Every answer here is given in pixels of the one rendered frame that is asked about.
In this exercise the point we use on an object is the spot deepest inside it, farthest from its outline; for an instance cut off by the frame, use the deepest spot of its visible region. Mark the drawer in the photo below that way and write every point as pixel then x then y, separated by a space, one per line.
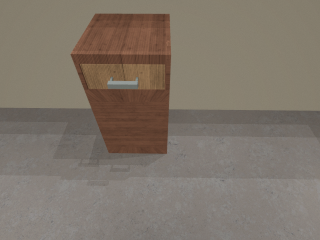
pixel 150 76

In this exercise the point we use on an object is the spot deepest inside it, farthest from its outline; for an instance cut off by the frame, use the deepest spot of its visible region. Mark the cabinet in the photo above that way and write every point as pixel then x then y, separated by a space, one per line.
pixel 131 121

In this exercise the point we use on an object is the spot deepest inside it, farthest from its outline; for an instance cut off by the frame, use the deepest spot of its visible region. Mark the handle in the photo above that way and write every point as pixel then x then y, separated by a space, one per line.
pixel 122 84

